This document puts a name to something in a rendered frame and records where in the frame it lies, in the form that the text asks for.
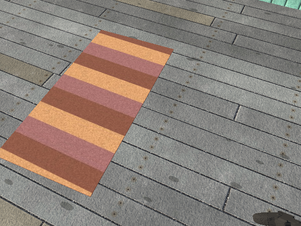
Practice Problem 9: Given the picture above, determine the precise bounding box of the robot right hand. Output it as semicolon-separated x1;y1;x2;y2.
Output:
253;211;301;226

